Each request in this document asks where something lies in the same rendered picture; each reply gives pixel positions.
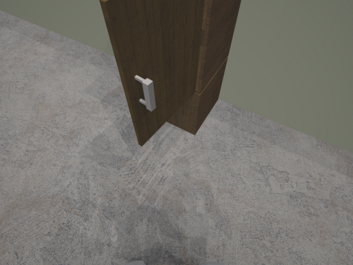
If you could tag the cupboard door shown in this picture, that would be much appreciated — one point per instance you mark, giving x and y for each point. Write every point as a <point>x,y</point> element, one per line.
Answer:
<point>159,40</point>

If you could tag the handle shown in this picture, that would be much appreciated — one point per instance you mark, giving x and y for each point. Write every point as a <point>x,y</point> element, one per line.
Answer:
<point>148,90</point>

